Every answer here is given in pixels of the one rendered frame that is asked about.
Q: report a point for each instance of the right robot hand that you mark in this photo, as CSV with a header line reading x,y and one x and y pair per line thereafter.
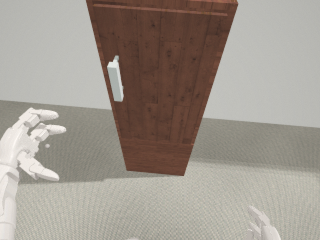
x,y
267,231

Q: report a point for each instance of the left robot forearm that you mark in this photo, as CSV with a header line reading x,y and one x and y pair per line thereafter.
x,y
9,179

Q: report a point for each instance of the left robot hand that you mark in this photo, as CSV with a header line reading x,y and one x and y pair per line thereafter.
x,y
15,141

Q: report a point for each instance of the cupboard door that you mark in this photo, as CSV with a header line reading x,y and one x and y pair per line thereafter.
x,y
166,57

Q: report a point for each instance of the handle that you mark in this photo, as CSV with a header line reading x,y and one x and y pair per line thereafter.
x,y
115,79

